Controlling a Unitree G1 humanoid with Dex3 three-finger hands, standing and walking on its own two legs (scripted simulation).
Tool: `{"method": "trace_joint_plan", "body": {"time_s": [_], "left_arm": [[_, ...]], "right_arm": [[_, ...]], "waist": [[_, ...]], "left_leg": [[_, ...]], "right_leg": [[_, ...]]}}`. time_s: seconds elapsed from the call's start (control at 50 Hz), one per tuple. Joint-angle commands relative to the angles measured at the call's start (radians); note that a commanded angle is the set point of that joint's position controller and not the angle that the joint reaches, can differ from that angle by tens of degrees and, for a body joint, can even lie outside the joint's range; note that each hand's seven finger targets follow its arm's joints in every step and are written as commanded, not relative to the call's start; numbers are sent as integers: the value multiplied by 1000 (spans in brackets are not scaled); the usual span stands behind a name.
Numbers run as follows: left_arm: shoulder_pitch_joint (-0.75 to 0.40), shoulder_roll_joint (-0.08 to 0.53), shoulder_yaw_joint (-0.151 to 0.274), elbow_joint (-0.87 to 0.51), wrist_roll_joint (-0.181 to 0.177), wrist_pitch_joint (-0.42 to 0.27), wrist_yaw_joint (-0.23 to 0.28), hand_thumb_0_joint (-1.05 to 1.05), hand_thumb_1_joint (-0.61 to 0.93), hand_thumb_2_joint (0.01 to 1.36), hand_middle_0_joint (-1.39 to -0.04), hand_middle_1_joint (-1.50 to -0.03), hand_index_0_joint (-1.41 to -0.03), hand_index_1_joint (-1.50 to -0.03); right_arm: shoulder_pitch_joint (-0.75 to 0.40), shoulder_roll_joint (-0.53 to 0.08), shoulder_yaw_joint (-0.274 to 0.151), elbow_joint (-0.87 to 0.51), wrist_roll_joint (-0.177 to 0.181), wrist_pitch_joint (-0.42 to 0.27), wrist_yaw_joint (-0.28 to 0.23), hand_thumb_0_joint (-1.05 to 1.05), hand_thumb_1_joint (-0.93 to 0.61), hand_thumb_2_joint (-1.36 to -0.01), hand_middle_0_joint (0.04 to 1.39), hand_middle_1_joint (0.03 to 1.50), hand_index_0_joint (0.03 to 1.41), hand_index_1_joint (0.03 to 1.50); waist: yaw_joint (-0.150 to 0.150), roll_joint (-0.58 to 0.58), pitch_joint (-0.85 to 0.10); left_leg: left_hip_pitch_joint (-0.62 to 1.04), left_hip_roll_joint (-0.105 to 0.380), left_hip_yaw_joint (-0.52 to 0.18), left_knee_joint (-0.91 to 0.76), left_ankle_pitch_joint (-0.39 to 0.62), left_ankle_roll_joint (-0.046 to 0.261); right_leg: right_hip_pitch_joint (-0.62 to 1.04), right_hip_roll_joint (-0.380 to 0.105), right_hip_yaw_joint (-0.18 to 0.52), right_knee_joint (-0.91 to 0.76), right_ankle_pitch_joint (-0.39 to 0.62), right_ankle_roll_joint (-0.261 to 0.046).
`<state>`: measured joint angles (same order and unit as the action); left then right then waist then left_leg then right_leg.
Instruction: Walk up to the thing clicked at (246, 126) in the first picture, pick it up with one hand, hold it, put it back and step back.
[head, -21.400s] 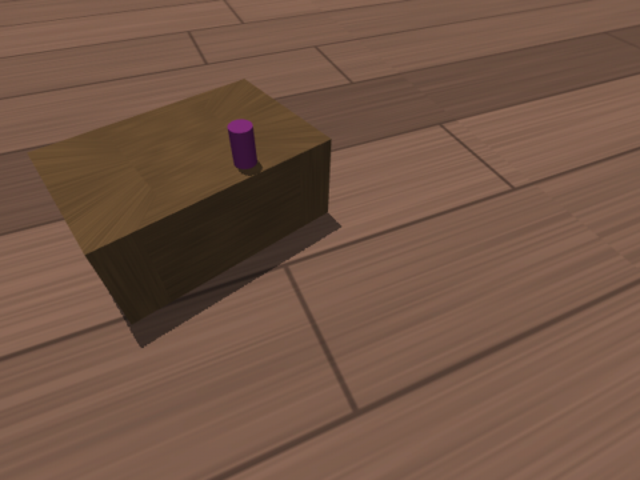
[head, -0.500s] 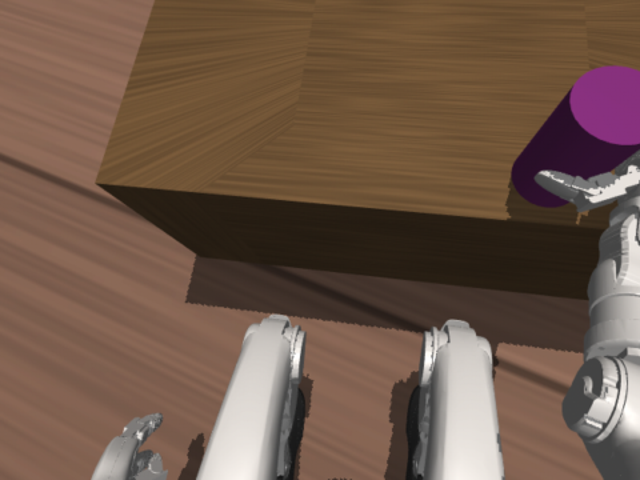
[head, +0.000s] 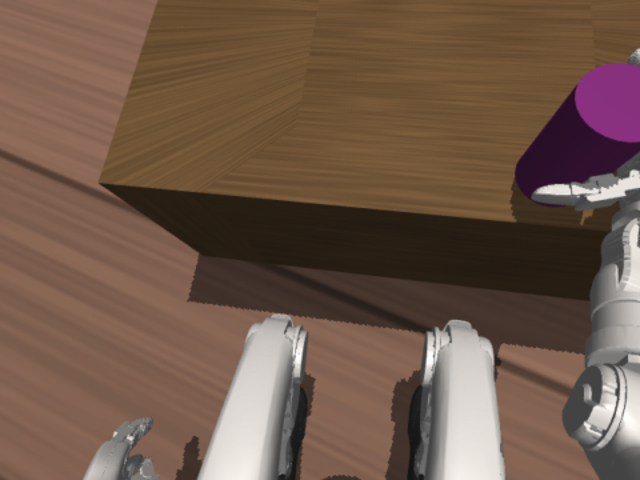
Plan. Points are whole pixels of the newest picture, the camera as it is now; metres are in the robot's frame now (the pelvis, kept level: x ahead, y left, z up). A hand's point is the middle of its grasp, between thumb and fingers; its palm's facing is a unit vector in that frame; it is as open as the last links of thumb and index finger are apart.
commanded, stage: withdraw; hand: right
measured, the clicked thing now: (581, 145) +0.49 -0.25 +0.01
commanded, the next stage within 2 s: rise in 0.24 s
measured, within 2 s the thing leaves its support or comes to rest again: neither
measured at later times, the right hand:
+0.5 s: hand out of the picture +0.47 -0.33 +0.12, palm faces +0.28 +0.94 -0.20, open 17.3 cm
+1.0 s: hand out of the picture +0.35 -0.32 +0.19, palm faces +0.31 +0.89 -0.35, open 17.3 cm
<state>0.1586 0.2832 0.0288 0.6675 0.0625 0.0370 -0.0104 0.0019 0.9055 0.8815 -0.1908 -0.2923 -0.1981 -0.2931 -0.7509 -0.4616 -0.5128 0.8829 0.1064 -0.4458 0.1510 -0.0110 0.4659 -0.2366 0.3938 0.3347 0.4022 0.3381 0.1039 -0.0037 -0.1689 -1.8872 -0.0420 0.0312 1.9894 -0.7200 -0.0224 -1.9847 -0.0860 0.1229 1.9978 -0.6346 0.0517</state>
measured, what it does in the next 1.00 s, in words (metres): rises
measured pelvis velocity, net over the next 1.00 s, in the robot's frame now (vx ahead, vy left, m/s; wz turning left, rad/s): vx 0.06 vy -0.03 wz -0.08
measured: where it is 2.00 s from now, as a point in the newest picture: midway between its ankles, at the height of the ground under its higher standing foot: (352, 460)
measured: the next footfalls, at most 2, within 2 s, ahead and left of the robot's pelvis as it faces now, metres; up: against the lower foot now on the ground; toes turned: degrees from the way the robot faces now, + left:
none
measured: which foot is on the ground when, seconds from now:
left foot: down 0.00-1.00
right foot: down 0.00-1.00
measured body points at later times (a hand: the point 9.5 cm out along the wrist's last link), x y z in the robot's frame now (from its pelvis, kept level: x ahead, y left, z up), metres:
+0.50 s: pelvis +0.01 -0.01 +0.12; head +0.18 -0.05 +0.53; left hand +0.12 +0.27 +0.01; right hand +0.45 -0.38 +0.13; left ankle +0.07 +0.13 -0.42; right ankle +0.08 -0.15 -0.42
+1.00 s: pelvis +0.06 -0.03 +0.27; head +0.13 -0.07 +0.71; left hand +0.13 +0.23 +0.16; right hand +0.33 -0.36 +0.21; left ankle +0.07 +0.13 -0.42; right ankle +0.08 -0.15 -0.42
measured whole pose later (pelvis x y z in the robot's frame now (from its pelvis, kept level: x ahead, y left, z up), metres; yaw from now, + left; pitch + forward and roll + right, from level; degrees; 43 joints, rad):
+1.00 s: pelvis +0.06 -0.03 +0.27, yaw -5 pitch +14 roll +4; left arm 0.34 0.24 -0.01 0.64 -0.05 0.10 0.08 0.00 0.90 0.89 -0.20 -0.30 -0.21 -0.30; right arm -0.22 -0.38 -0.22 0.78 0.00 -0.01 -0.14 -0.01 0.52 -0.07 0.06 0.06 0.06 0.06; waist 0.08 -0.01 -0.09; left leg -0.68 0.00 0.01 0.87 -0.42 -0.04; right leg -0.80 -0.07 0.02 0.96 -0.40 0.01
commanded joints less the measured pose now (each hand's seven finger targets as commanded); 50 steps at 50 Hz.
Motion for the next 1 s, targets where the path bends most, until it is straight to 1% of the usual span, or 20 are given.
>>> {"method": "trace_joint_plan", "body": {"time_s": [0.0,0.02,0.06,0.08,0.16,0.2,0.24,0.32,0.34,0.36,0.38,0.4,0.44,0.5,0.6,0.7,0.74,0.8,0.88,0.98], "left_arm": [[143,211,78,-67,-4,-11,18,0,915,871,-181,-283,-191,-273],[149,212,80,-73,-7,-7,21,0,913,871,-181,-282,-190,-272],[147,212,80,-76,-14,-4,26,0,913,874,-181,-284,-190,-275],[146,215,81,-83,-20,-1,31,0,914,870,-180,-280,-190,-270],[159,217,74,-76,-39,2,49,0,912,870,-180,-278,-189,-268],[149,192,52,-80,-48,-8,54,0,912,869,-179,-276,-189,-265],[160,204,62,-64,-53,-16,58,0,908,868,-179,-275,-190,-264],[160,193,58,-59,-62,-37,53,0,909,864,-180,-278,-194,-264],[159,189,52,-63,-64,-42,50,0,892,894,-193,-290,-193,-290],[180,188,48,-67,-70,-14,47,0,885,901,-198,-298,-195,-301],[175,181,42,-101,-78,-2,41,0,887,903,-199,-300,-195,-303],[186,191,52,-104,-76,5,37,0,883,904,-203,-299,-196,-305],[189,201,57,-108,-80,18,37,0,883,909,-201,-300,-195,-306],[223,197,53,-104,-83,32,42,0,878,902,-202,-299,-196,-304],[232,151,15,-88,-76,41,64,0,893,899,-199,-295,-200,-294],[247,171,30,-84,-80,37,71,0,894,899,-199,-295,-200,-294],[247,164,30,-95,-85,38,73,0,894,899,-199,-295,-200,-294],[234,154,32,-115,-100,33,76,0,894,899,-199,-295,-200,-294],[214,138,29,-126,-109,30,89,0,894,899,-199,-295,-200,-294],[161,112,13,-147,-110,10,119,0,894,899,-199,-295,-200,-294]], "right_arm": [[-375,-326,-52,-319,18,-66,-1,0,446,-159,191,186,197,186],[-386,-375,-82,-355,16,-62,-7,0,466,-133,169,160,174,160],[-355,-360,-75,-343,21,-34,-3,0,480,-117,158,145,161,145],[-374,-414,-103,-376,22,-24,-7,0,492,-106,143,132,147,132],[-352,-447,-110,-312,24,25,16,0,532,-82,117,107,120,107],[-278,-388,-88,-195,37,51,42,0,549,-69,97,89,101,89],[-282,-397,-84,-191,45,59,66,0,569,-60,74,73,80,72],[-273,-281,1,-124,59,73,112,0,570,-48,59,56,63,55],[-268,-270,12,-118,63,73,117,0,490,-78,50,55,64,54],[-163,-461,-6,41,-85,163,57,0,483,-76,47,57,61,57],[-196,-378,24,-31,-64,188,21,0,506,-73,47,58,60,58],[-305,-389,41,-141,-75,192,1,0,513,-73,46,59,59,58],[-342,-498,29,-214,-118,212,-44,0,534,-70,45,60,58,59],[-275,-598,-21,-242,-155,244,-123,0,477,-74,48,57,60,56],[-206,-498,24,-48,-174,281,-225,0,556,-52,52,52,52,52],[-54,-313,122,112,-160,316,-257,0,525,-71,55,57,55,57],[-33,-304,132,53,-150,326,-268,0,526,-70,55,57,55,57],[140,-142,227,37,-124,359,-267,0,540,-62,53,55,54,55],[244,-158,240,-222,-107,374,-290,0,521,-73,55,58,56,58],[440,-115,269,-445,-91,377,-323,0,555,-53,52,52,52,52]], "waist": [[-29,-189,-728],[-39,-184,-773],[-31,-185,-766],[-43,-187,-784],[-23,-167,-702],[-1,-103,-634],[6,-106,-601],[39,-103,-456],[32,-101,-450],[-30,-121,-468],[3,-116,-467],[-9,-166,-533],[-33,-198,-650],[-57,-237,-670],[3,-179,-454],[10,-153,-265],[-6,-152,-269],[-7,-110,-213],[-56,-153,-253],[-72,-174,-229]], "left_leg": [[357,-9,31,-284,276,59],[401,-9,24,-304,288,56],[427,-9,26,-327,293,53],[456,-11,19,-354,279,53],[483,-12,16,-431,248,50],[526,-13,15,-477,257,44],[545,-9,8,-502,268,44],[492,-8,21,-552,233,51],[489,-8,21,-558,226,53],[577,-10,-5,-642,217,53],[592,-7,0,-665,215,49],[633,-2,-2,-669,237,54],[713,-2,4,-703,301,48],[824,-3,13,-758,419,41],[947,-5,15,-910,499,34],[980,-10,40,-1036,435,47],[1052,-12,38,-1090,445,50],[1086,-12,58,-1132,435,51],[1218,-5,56,-1186,479,54],[1313,10,43,-1238,524,52]], "right_leg": [[593,23,-67,-239,200,-69],[613,22,-72,-243,208,-72],[640,23,-71,-270,210,-70],[648,23,-75,-292,196,-72],[684,21,-75,-365,161,-73],[663,20,-72,-383,158,-81],[666,21,-71,-402,169,-83],[702,19,-56,-470,142,-85],[712,19,-52,-484,139,-84],[822,15,-65,-566,155,-77],[845,13,-54,-587,145,-74],[886,16,-52,-611,166,-69],[1038,15,-53,-651,247,-63],[1167,19,-71,-703,391,-63],[1211,30,-88,-833,423,-68],[1303,25,-72,-998,375,-54],[1348,26,-83,-1041,389,-55],[1410,21,-58,-1126,383,-47],[1518,25,-67,-1195,445,-39],[1601,30,-82,-1253,480,-33]]}}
